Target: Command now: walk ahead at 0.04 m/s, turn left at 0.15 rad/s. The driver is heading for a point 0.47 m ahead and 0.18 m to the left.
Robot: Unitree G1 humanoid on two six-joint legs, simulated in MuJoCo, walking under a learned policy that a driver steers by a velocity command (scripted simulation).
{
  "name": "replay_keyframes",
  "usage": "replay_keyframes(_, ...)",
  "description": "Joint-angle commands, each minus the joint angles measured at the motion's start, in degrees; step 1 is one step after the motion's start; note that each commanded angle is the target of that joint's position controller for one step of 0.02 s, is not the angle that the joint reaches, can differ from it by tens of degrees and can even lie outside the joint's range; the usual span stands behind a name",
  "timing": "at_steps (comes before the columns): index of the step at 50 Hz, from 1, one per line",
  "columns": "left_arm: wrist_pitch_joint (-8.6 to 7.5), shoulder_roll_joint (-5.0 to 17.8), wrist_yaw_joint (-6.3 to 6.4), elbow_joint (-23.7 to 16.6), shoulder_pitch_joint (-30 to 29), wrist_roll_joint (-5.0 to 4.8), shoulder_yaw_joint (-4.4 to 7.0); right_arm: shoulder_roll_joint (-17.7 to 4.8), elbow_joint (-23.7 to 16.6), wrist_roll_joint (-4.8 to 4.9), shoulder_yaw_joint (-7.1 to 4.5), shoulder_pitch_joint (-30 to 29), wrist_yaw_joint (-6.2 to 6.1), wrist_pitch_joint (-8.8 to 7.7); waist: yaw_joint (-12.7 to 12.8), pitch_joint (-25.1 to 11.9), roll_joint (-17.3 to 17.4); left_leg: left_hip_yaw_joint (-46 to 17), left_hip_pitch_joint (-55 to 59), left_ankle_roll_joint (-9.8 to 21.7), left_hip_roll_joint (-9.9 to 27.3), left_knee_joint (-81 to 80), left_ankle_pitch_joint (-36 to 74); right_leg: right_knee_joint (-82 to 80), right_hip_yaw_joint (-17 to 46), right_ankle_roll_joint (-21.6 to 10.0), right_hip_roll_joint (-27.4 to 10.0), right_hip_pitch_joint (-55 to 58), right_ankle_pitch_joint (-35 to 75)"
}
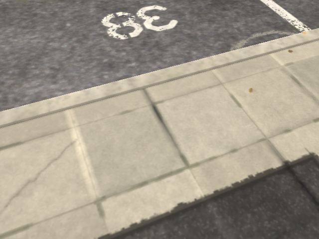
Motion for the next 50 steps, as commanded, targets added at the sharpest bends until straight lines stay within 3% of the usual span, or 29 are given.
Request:
replay_keyframes(1,0.42,8.29,0.88,-1.92,3.06,-0.21,2.67,-9.3,-5.63,0.92,-2.46,-4.77,0.52,-0.34,1.86,-3.87,8.77,-12.4,5.64,7.77,8.89,-5.92,14.91,-0.77,-1.67,1.35,-2.77,-0.24,2.01)
replay_keyframes(3,1.48,8.13,1.25,-2.79,2.7,-0.53,3.1,-11.03,-6.17,1.32,-3.12,-3.72,0.64,-0.35,1.6,-3.25,10.06,-15.13,4.56,8.36,9.33,-5.91,14.62,0.48,-2.49,0.87,-2.67,-0.55,2.45)
replay_keyframes(7,1.22,6.29,1.41,-3.07,3.16,-0.97,3.67,-10.62,-7.65,1.55,-3.61,-2.33,-0.22,0.62,0.72,-6.41,10.08,-19.47,6.3,10.47,9.86,-3.68,20.59,2.79,-3.75,0.54,-2.25,-0.88,2.74)
replay_keyframes(10,1.12,6.53,1.18,-2.72,4.14,-1.05,4.47,-10.44,-9.6,1.95,-3.98,-4.05,-0.58,1.75,0.85,-6.81,5.46,-17.36,1.99,8.34,6.41,-0.53,16.53,-1.08,-2.62,-0.94,-4.37,2.44,6.04)
replay_keyframes(11,1.23,7.64,1.2,-2.7,4.11,-1.01,4.95,-10.0,-10.31,2.14,-3.96,-4.69,-0.51,2.01,0.61,-5.6,1.39,-13.85,-1.87,6.23,3.49,2.31,12.07,-4.17,-0.02,-2.51,-7.19,4.11,8.82)
replay_keyframes(12,1.31,9.02,1.36,-2.96,3.85,-0.85,5.41,-9.46,-10.66,2.19,-3.89,-4.75,-0.34,2.18,0.5,-3.7,-3.53,-8.85,-7.31,3.52,-0.27,6.87,4.94,-7.42,4.76,-5.47,-12.31,6.04,14.61)
replay_keyframes(13,1.14,10.24,1.52,-3.18,3.9,-0.46,5.71,-8.77,-10.71,1.79,-3.85,-3.74,-0.1,2.26,0.42,-3.26,-8.78,-3.42,-11.75,1.19,-3.24,13.75,-5.8,-10.27,11.6,-10.27,-20.54,8.31,22.93)
replay_keyframes(14,0.68,9.84,1.87,-4.17,2.98,-0.14,5.44,-9.49,-10.86,1.38,-4.35,-3.82,0.11,2.31,1.05,-3.57,-9.98,-1.94,-15.04,-0.3,-1.9,25.65,-20.88,-11.27,16.19,-15.05,-27.55,9.02,32.23)
replay_keyframes(15,0.25,9.39,2.11,-4.91,2.6,-0.2,5.13,-10.82,-10.7,1.58,-5.19,-3.76,0.23,2.5,1.16,-3.03,-5.24,-3.12,-17.32,-1.33,-0.54,34.61,-23.24,-11.04,15.98,-16.8,-29.1,9.19,37.15)
replay_keyframes(16,-0.01,9.27,2.29,-5.31,0.47,-0.67,5.03,-10.18,-10.09,2.04,-5.31,-2.73,0.21,2.98,-0.13,-2.24,-2.12,-3.88,-18.39,-2.03,0.69,37.01,-21.24,-10.2,12.02,-15.17,-27.21,9.51,37.18)
replay_keyframes(17,-0.09,9.72,2.3,-5.18,-0.83,-1.32,5.19,-8.55,-9.93,2.25,-4.78,-2.56,0.18,3.4,-0.37,-1.01,-2.14,-3.34,-19.68,-2.67,1.76,34.58,-17.93,-10.03,7.88,-12.92,-24.52,10.42,36.06)
replay_keyframes(21,1.32,11.09,2.4,-4.19,0.51,-1.45,5.82,-5.56,-11.83,2.59,-3.45,-5.62,1.21,3.71,2.32,-2.34,-6.62,2.76,-13.68,-4.14,2.16,22.88,-11.72,-9.41,-2.58,-10.59,-19.86,12.16,36.99)
replay_keyframes(24,1.68,12.67,1.92,-3.38,1.3,-2.17,6.4,-6.76,-12.55,2.73,-3.92,-5.08,1.98,3.85,2.72,-3.96,-8.72,6.15,-6.54,-3.04,1.09,13.06,-10.02,-7.96,-5.08,-9.79,-21.03,11.52,35.56)
replay_keyframes(26,1.24,12.8,1.53,-3.09,0.23,-3.34,6.42,-7.39,-11.95,2.49,-4.62,-2.16,2.06,4.16,0.77,-4.41,-8.62,8.11,-0.86,-1.06,-0.28,3.56,-3.63,-4.51,-6.83,-7.77,-21.19,10.13,32.72)
replay_keyframes(27,0.77,11.82,1.3,-2.61,0.61,-3.76,6.18,-8.12,-11.1,2.19,-5.21,0.52,1.72,4.24,-0.52,-4.96,-7.58,8.37,4.75,0.62,-1.76,-2.57,1.61,-0.51,-8.9,-5.52,-19.81,7.7,30.03)
replay_keyframes(28,0.1,10.06,0.93,-1.63,3.47,-3.01,5.77,-11.21,-10.88,2.0,-6.42,3.57,0.96,4.13,-1.39,-6.69,-1.45,2.56,14.29,3.25,0.44,-6.63,14.81,8.47,-12.95,-1.21,-16.56,1.08,22.79)
replay_keyframes(29,-0.22,5.52,0.8,-4.68,1.75,0.64,4.06,-18.92,-12.22,1.2,-7.93,6.03,-0.18,3.73,-0.9,-7.97,17.06,-21.18,26.42,11.76,17.22,-5.57,43.31,27.44,-15.2,4.81,-9.05,-18.61,-14.16)
replay_keyframes(30,-0.34,7.28,0.98,-5.84,-2.5,0.02,4.28,-17.82,-12.21,-0.74,-7.08,7.29,0.68,2.29,-4.36,-13.61,14.83,-30.76,23.01,23.15,24.79,-7.59,44.7,38.02,-4.41,6.13,-4.49,-22.95,-24.59)
replay_keyframes(31,-0.1,9.5,1.0,-5.65,-3.54,-1.58,4.9,-15.78,-11.54,-0.34,-6.54,6.47,1.03,1.14,-4.25,-11.5,9.09,-26.6,21.33,22.04,21.42,-9.58,30.33,40.87,-1.76,5.75,-6.15,-24.21,-20.76)
replay_keyframes(32,-0.19,9.79,0.9,-5.32,-3.37,-2.01,5.12,-13.63,-10.32,1.17,-6.13,5.56,0.79,0.54,-2.78,-8.35,7.39,-23.34,19.38,18.26,17.2,-11.26,11.75,38.09,-1.51,4.65,-7.51,-25.61,-15.09)
replay_keyframes(33,-0.31,10.04,0.99,-4.69,-3.71,-1.77,5.41,-11.85,-10.18,2.32,-5.59,4.13,0.42,0.62,-2.14,-6.07,5.45,-22.42,17.05,15.39,14.54,-13.46,-4.15,34.04,-1.5,4.01,-8.64,-26.1,-10.27)
replay_keyframes(34,-0.41,10.61,0.93,-4.97,-4.4,-1.63,5.65,-11.21,-10.51,2.48,-5.09,2.48,0.12,0.73,-1.49,-3.84,6.86,-22.22,13.38,14.38,12.96,-15.77,-12.13,30.6,-1.67,3.81,-8.64,-24.48,-6.42)
replay_keyframes(37,-1.83,8.59,0.08,-4.31,-4.38,-1.78,5.16,-11.07,-10.88,1.22,-4.84,2.44,-0.85,0.33,-0.94,-2.59,8.73,-21.33,10.45,14.1,10.52,-18.96,-14.46,23.07,-2.78,4.09,-6.55,-20.84,-0.18)
replay_keyframes(40,-3.17,6.93,-0.28,-3.93,-6.24,-1.81,4.46,-11.91,-9.82,1.62,-5.21,4.46,-1.27,-0.17,-1.93,-2.1,8.85,-20.37,9.55,13.74,9.27,-18.3,-12.25,12.6,-2.68,4.5,-5.0,-17.39,2.25)
replay_keyframes(44,-4.45,6.97,-1.12,-4.29,-8.39,-2.52,4.19,-13.28,-9.01,2.14,-5.65,6.21,-1.02,-0.09,-2.92,-1.14,9.73,-23.19,6.6,13.84,8.95,-17.08,-15.18,4.22,-2.36,4.19,-3.49,-12.62,1.72)
replay_keyframes(47,-5.42,7.15,-1.69,-3.94,-7.44,-2.97,4.03,-12.17,-8.17,2.08,-5.06,7.23,-0.59,-0.06,-2.86,-1.38,9.87,-24.86,5.16,13.38,9.57,-15.78,-16.06,0.38,-3.06,2.96,-3.81,-7.37,3.32)
replay_keyframes(50,-6.18,6.64,-1.57,-2.26,-2.04,-2.64,4.19,-9.41,-7.82,1.8,-3.87,6.68,-0.3,0.2,0.71,-1.65,8.41,-23.64,0.1,10.44,6.26,-11.06,-18.1,-6.98,-4.65,0.8,-4.09,4.79,6.4)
